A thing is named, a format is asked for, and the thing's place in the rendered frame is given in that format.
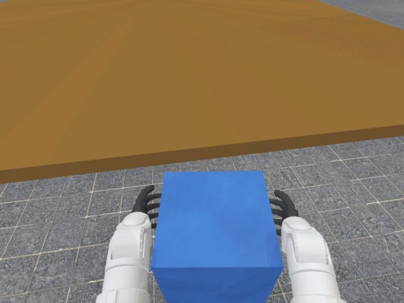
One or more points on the robot right hand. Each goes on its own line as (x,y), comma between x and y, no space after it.
(287,206)

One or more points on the robot left hand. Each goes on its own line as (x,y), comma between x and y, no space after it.
(142,206)

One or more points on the robot left forearm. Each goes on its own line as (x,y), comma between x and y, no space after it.
(128,259)

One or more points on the robot right forearm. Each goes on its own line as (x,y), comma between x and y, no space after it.
(310,266)

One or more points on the carton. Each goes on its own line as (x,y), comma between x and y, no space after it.
(216,239)

